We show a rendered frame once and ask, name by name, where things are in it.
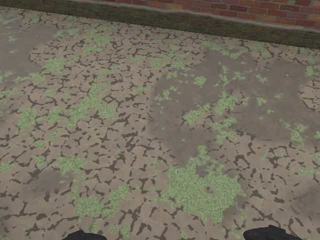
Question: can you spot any robot left hand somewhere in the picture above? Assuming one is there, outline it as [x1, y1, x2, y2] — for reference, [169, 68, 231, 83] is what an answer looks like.
[62, 230, 107, 240]

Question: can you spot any robot right hand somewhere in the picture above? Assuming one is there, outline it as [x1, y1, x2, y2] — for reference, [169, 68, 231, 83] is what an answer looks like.
[243, 224, 302, 240]

